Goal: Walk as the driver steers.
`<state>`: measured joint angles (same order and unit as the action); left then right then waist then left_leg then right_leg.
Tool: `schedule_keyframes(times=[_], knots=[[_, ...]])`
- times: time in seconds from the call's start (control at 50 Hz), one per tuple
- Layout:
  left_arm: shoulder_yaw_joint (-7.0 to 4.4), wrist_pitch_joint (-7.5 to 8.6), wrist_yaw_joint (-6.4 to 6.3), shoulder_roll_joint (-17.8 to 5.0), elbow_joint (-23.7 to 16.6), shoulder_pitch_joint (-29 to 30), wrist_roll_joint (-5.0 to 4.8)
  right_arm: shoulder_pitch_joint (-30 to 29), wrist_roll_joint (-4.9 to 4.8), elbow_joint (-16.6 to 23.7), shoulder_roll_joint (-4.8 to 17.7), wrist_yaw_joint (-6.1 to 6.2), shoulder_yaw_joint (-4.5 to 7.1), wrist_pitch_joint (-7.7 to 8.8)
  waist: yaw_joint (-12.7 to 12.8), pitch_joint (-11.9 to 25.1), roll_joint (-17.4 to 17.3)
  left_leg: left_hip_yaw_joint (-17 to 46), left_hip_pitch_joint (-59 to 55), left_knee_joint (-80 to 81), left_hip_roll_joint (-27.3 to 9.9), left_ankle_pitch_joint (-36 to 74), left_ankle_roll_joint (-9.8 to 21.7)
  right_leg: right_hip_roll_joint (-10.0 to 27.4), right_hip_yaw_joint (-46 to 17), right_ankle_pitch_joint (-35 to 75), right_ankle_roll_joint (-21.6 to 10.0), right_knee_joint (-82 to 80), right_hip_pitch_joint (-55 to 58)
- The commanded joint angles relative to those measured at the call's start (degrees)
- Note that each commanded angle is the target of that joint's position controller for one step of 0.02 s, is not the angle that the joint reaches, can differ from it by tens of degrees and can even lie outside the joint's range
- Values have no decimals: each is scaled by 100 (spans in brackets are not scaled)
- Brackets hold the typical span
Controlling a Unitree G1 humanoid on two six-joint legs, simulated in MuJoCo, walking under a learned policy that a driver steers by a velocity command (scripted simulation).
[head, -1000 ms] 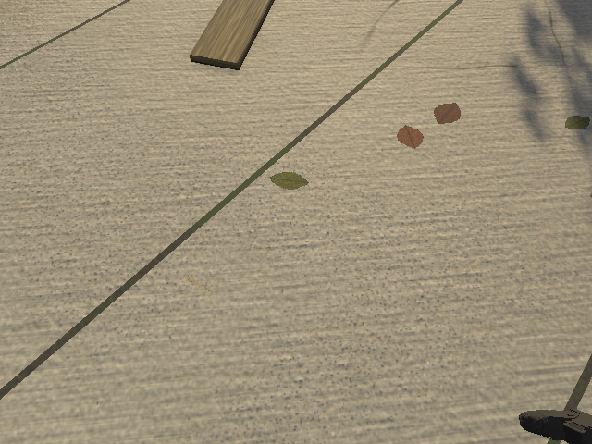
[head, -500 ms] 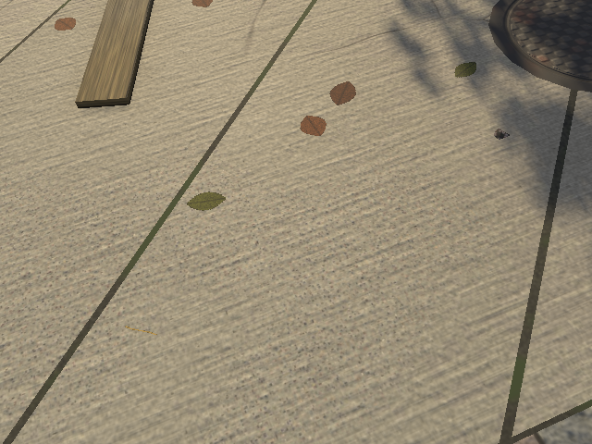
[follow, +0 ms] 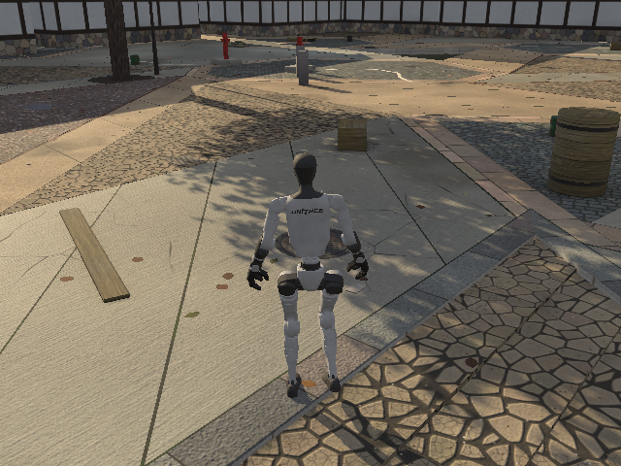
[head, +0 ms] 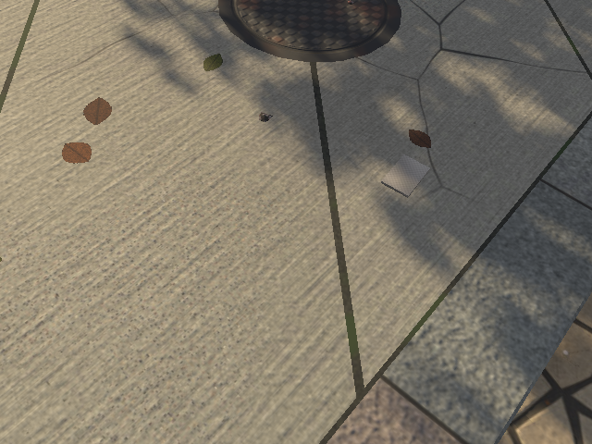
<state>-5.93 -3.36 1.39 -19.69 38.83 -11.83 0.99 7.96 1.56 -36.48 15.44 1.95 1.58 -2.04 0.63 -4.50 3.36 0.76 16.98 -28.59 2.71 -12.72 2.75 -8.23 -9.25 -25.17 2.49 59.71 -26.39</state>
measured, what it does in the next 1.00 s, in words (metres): walks ahead, turning left: right foot, then left foot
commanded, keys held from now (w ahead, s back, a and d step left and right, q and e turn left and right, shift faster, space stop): shift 0.16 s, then q+shift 0.16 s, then w+q+shift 0.68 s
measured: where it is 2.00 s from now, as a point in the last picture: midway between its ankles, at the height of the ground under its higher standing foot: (71, 268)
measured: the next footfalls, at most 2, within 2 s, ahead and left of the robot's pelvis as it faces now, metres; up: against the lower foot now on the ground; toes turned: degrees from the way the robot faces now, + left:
right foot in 0.26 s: +0.03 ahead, -0.13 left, -0.01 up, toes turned -6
left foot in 0.66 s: +0.02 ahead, +0.06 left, +0.00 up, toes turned +21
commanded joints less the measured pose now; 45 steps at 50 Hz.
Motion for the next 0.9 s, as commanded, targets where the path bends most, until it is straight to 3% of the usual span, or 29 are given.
schedule_keyframes(times=[0.02, 0.08, 0.14, 0.2, 0.22, 0.26, 0.28, 0.3, 0.32, 0.34, 0.36, 0.4, 0.42, 0.46, 0.5, 0.52, 0.58, 0.62, 0.64, 0.66, 0.68, 0.7, 0.72, 0.74, 0.76, 0.8, 0.84, 0.9], knots=[[-80, 13, 86, -416, -228, -151, -47, -30, -17, 330, 681, 10, 192, 159, -11, 650, -1087, 1189, -974, 971, -1264, 1715, 958, 137, 268, 89, 91, 469, -463], [7, -30, 62, -262, -225, 125, -37, 499, -58, 116, 792, 16, 276, 218, -234, 770, -1101, 1215, -1536, 823, -1439, 2115, 1055, 127, 127, 70, 116, -84, -494], [92, -54, 21, -138, -190, 225, -32, 551, -44, 23, 791, -18, 294, 245, -231, 839, -1175, 1131, -1495, 795, -1512, 1946, 1089, 281, 203, -11, 88, -940, -106], [280, -41, -53, 214, -127, 338, -79, 544, 4, -136, 621, -110, 235, 190, -274, 790, -1331, 1044, -881, 773, -1253, 1701, 967, 524, 514, 180, -36, -2644, 1039], [305, -30, -124, 269, -84, 290, -97, 617, -4, -232, 724, -154, 265, 106, -240, 648, -1350, 1074, -779, 625, -1061, 1697, 884, 373, 892, 241, -57, -3408, 1258], [278, 42, -280, 170, 65, -106, 3, 645, -82, -283, 986, -209, 372, 19, -51, 610, -1102, 1244, -172, 58, -845, 1537, 588, 338, 1074, 1728, -162, -4528, 2146], [218, 122, -324, -119, 103, -292, 39, 682, -115, -238, 850, -208, 349, 30, -24, 829, -829, 1290, 509, -260, -684, 750, 354, 855, 634, 1962, -288, -4479, 2904], [64, 122, -328, -656, 111, -278, 60, 551, -266, -50, 569, -236, 313, 72, -5, 941, 707, 673, 1365, -815, -63, -492, 42, 1813, -147, 2613, -560, -3941, 3473], [76, 104, -360, -521, 20, -28, 49, 596, -218, -130, 599, -213, 341, 60, 112, 858, 1147, 80, 1881, -2053, 239, -1755, -104, 2497, -491, 3177, -956, -4160, 3479], [119, 142, -359, -317, -95, 70, 155, 825, -99, -307, 772, -169, 429, -7, 79, 943, 706, 49, 2109, -3227, 78, -1925, -163, 2677, -418, 2234, -1045, -4387, 3429], [186, 168, -341, -122, -151, 323, 183, 1041, -35, -405, 900, -149, 515, -78, -145, 974, 373, -40, 2192, -3991, 20, -1771, -219, 2494, -111, 1624, -866, -4546, 3390], [209, 237, -297, -102, -88, 671, 154, 1198, 30, -369, 899, -240, 560, -247, -491, 792, 592, -311, 2277, -4925, -88, -1470, -274, 2241, 675, 1269, -612, -4793, 3174], [127, 284, -275, -382, -144, 1051, 152, 1195, -12, -179, 874, -328, 531, -337, -708, 740, 972, -479, 2018, -4874, -405, -1170, -348, 2507, 662, 644, -640, -5095, 2693], [144, 383, -317, -217, -118, 1183, 208, 960, -107, -156, 991, -485, 595, -432, -702, 397, 626, -542, 1737, -4675, -546, -858, -290, 2400, 1048, 382, -567, -5362, 2196], [120, 438, -376, -262, -29, 1138, 249, 957, -147, -115, 846, -595, 583, -486, -801, 287, 348, -542, 1536, -4026, -602, -868, -63, 2473, 1396, 386, -497, -5375, 2242], [98, 439, -376, -314, -9, 1251, 250, 1077, -175, -136, 737, -618, 556, -509, -901, 304, 369, -631, 1203, -3579, -617, -950, 60, 2435, 1631, 369, -420, -5385, 2190], [53, 380, -322, -351, 13, 1448, 283, 1191, -248, -97, 674, -575, 518, -544, -944, 232, 395, -964, 353, -2357, -708, -1573, 440, 2625, 2086, 415, -413, -5242, 2073], [54, 299, -242, -289, 8, 1471, 244, 1405, -276, -149, 665, -518, 501, -547, -923, 167, -27, -1136, 222, -1686, -673, -1815, 684, 2699, 2268, 780, -524, -4426, 2308], [62, 240, -213, -244, -68, 1715, 175, 2038, -300, -391, 659, -497, 513, -478, -1212, 182, -539, -1249, -193, -1050, -459, -1632, 796, 2484, 2495, 1293, -507, -3249, 2165], [116, 168, -198, -142, -203, 2175, 111, 3188, -312, -850, 595, -459, 532, -344, -1847, 263, -1098, -1185, -1192, -525, -70, -1333, 947, 1996, 2629, 1567, -383, -1378, 1243], [375, 124, -85, 652, -355, 2468, 51, 3196, -305, -996, 375, -445, 387, -237, -1705, -153, -1948, 468, -1326, -782, -540, -2165, 1222, 1322, 2276, -1148, -203, 766, -856], [586, 231, 15, 1089, -1101, 2602, -31, 2051, -242, -539, 802, -464, 329, -51, -911, -293, -2993, 4012, -700, 1494, -1102, -4114, 1749, 609, 1130, -1061, 16, 1745, -2523], [519, 476, 61, 576, -1266, 2647, 173, 1078, -139, 19, 1178, -403, 432, 114, -521, -512, -1701, 5083, -538, 2465, -1936, -4214, 1808, 971, 756, -114, 32, 1891, -2997], [361, 640, 70, 48, -1117, 2493, 305, 907, -51, 143, 1477, -333, 542, 193, -384, -307, -546, 4929, -395, 2345, -2014, -4057, 1737, 1133, 610, 580, 77, 1648, -2714], [269, 687, 58, -262, -918, 2231, 316, 1003, -18, 123, 1524, -296, 583, 257, -321, -123, 130, 4186, -320, 2054, -1847, -3400, 1493, 1265, 568, 1109, 92, 1169, -2254], [290, 612, 56, -101, -838, 2020, 232, 1437, -15, -49, 1319, -218, 540, 426, -404, 126, 124, 3328, -457, 2011, -1450, -2578, 1331, 1278, 672, 1418, 115, 614, -1717], [314, 485, 65, 12, -778, 2043, 98, 1864, -94, -215, 1057, -226, 492, 526, -591, 119, 70, 2850, -1065, 2067, -1200, -1843, 1317, 1231, 749, 1682, 150, 88, -1851], [360, 433, 79, 127, -797, 2261, 70, 2368, -156, -471, 913, -200, 485, 547, -808, 17, -160, 2535, -1991, 1976, -1086, -705, 1353, 1121, 772, 1869, 186, -601, -2404]])
Keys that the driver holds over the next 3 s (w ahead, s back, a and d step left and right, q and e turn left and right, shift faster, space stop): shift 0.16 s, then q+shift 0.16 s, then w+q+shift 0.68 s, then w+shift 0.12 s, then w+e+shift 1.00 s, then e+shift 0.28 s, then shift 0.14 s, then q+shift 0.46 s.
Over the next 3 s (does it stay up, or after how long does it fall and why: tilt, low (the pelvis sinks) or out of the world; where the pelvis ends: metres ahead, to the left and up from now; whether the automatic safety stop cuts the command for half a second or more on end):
stays up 1.33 0.59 0.00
